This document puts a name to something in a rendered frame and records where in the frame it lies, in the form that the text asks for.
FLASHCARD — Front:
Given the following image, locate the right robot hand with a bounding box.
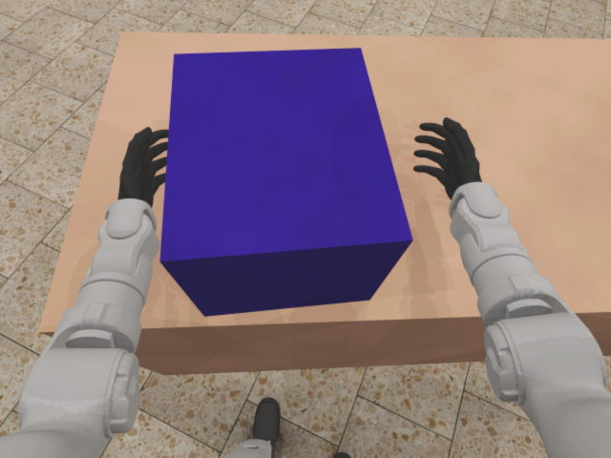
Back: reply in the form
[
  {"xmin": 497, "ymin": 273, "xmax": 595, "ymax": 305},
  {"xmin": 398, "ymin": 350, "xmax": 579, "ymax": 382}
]
[{"xmin": 413, "ymin": 117, "xmax": 482, "ymax": 200}]

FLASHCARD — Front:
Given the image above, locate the robot left forearm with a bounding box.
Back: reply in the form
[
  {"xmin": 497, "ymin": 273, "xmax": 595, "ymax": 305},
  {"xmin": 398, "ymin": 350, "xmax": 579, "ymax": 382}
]
[{"xmin": 18, "ymin": 198, "xmax": 159, "ymax": 428}]

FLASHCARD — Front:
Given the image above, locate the robot right forearm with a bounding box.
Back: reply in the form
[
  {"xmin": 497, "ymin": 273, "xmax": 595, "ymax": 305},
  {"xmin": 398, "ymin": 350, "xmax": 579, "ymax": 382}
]
[{"xmin": 449, "ymin": 182, "xmax": 606, "ymax": 388}]

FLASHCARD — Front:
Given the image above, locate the left robot upper arm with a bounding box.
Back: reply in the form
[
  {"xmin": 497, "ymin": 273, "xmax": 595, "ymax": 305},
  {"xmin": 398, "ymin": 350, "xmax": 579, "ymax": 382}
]
[{"xmin": 0, "ymin": 348, "xmax": 140, "ymax": 458}]

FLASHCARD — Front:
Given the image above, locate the right robot upper arm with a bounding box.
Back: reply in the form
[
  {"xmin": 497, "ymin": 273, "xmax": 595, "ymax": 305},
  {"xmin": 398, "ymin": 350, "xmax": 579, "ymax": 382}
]
[{"xmin": 484, "ymin": 312, "xmax": 611, "ymax": 458}]

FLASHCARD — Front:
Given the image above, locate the carton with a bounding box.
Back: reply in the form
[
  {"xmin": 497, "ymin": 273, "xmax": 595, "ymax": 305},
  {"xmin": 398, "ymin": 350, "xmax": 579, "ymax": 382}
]
[{"xmin": 160, "ymin": 48, "xmax": 413, "ymax": 317}]

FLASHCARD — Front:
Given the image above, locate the left robot hand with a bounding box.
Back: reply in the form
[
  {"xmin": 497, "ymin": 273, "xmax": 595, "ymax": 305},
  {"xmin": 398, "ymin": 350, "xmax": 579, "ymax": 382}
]
[{"xmin": 118, "ymin": 127, "xmax": 169, "ymax": 208}]

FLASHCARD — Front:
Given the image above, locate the robot left shin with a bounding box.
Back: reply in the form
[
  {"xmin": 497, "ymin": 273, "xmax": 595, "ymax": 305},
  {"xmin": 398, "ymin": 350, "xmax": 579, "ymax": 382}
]
[{"xmin": 237, "ymin": 439, "xmax": 271, "ymax": 458}]

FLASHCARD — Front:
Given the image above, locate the pedestal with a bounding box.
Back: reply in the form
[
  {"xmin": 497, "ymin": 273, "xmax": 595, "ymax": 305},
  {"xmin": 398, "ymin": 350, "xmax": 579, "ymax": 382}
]
[{"xmin": 38, "ymin": 31, "xmax": 611, "ymax": 375}]

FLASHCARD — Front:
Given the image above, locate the left robot foot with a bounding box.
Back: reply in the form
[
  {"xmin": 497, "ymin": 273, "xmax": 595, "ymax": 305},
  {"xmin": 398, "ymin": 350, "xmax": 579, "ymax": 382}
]
[{"xmin": 253, "ymin": 397, "xmax": 281, "ymax": 458}]

